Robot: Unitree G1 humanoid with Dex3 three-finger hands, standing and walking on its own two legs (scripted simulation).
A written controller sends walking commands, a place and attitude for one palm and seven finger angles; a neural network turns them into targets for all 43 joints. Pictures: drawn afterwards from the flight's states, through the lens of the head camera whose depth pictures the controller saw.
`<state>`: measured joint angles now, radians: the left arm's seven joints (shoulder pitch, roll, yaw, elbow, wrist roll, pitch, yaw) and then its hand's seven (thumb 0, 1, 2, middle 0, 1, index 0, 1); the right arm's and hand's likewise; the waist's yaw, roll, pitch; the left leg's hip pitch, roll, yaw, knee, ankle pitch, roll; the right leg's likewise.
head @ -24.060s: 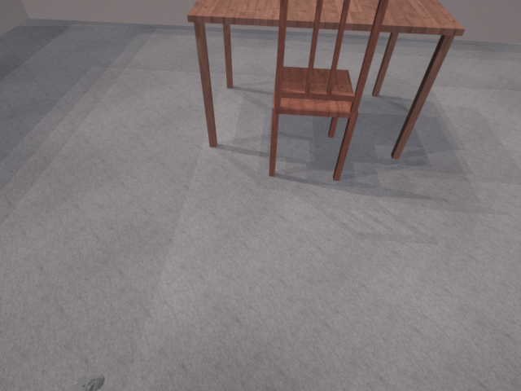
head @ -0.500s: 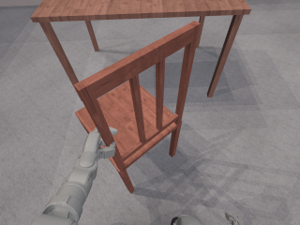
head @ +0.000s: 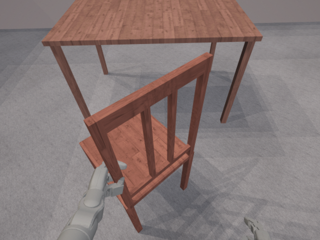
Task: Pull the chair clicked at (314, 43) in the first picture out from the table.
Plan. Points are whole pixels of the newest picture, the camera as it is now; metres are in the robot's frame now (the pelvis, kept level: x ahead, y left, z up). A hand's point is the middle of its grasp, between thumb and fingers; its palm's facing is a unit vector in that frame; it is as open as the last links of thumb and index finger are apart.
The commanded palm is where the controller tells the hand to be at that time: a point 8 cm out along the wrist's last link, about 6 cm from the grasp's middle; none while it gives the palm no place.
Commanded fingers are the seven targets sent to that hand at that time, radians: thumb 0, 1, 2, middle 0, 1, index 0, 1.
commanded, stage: stop walking, hand still on the chair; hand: left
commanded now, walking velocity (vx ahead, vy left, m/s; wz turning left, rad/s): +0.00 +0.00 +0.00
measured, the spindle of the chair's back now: (149, 148) +0.40 +0.05 -0.06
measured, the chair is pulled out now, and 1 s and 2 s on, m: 0.50 0.50 0.50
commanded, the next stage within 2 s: open the thumb and straighten the fingers in 0.26 s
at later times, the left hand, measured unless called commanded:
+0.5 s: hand (116, 183) +0.28 +0.14 -0.06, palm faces -0.05 -0.97 -0.23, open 6.5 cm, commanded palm +0.26 +0.19 -0.04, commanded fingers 0.00 -0.07 0.43 -0.50 -1.45 -0.50 -1.45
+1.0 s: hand (112, 185) +0.28 +0.16 -0.08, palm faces -0.05 -0.97 -0.25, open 16.2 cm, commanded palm +0.27 +0.20 -0.05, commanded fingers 0.00 -0.55 0.20 0.00 0.00 0.00 0.00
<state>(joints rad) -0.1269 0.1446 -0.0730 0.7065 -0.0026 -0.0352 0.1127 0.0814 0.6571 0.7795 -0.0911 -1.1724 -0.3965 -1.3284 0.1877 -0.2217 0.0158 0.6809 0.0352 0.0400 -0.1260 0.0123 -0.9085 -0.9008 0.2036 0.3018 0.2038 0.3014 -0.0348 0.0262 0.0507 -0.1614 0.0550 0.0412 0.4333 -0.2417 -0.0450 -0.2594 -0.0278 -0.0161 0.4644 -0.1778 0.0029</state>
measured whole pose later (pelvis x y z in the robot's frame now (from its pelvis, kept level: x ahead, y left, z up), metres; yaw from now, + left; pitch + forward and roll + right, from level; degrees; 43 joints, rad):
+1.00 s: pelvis +0.03 +0.01 -0.04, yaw +4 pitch +9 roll +0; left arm 0.07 0.18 -0.07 0.27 0.01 0.15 0.03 0.00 -0.51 0.21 -0.16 -0.47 -0.16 -0.47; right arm 0.24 -0.25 0.02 0.59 0.03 -0.08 -0.05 0.01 -0.91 -0.90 0.21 0.30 0.21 0.30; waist -0.05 0.05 -0.08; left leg -0.52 0.02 -0.02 0.81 -0.44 -0.03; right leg -0.58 -0.08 -0.05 0.81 -0.38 0.02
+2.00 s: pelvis +0.02 +0.01 -0.06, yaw +5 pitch +9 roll -1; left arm 0.63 0.20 -0.13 -0.22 0.04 0.17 0.03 -0.01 -0.53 0.20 -0.01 0.00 -0.01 0.00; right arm 0.25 -0.23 0.01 0.48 0.03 -0.16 -0.10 0.02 -0.91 -0.90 0.21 0.30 0.21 0.30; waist -0.02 0.05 -0.13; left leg -0.62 0.03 -0.05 0.97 -0.51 -0.03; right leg -0.67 -0.08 -0.08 0.95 -0.44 0.02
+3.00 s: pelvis +0.04 +0.02 -0.01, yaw +4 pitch -2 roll -1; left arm 0.61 0.31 0.17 -0.42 -0.03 -0.03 0.18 0.00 0.09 0.51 -0.10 -0.13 -0.09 -0.13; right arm 0.22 -0.22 0.02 0.62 0.01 -0.17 -0.11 0.02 -0.91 -0.90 0.20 0.30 0.21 0.30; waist 0.06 0.07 -0.01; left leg -0.20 0.02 -0.02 0.63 -0.40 -0.02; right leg -0.25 -0.07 -0.07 0.62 -0.33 0.03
